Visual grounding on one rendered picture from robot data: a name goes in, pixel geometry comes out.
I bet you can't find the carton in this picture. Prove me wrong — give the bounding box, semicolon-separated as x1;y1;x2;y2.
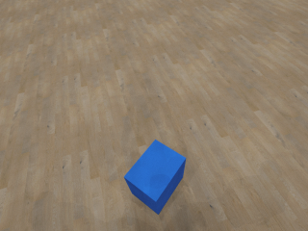
124;140;187;215

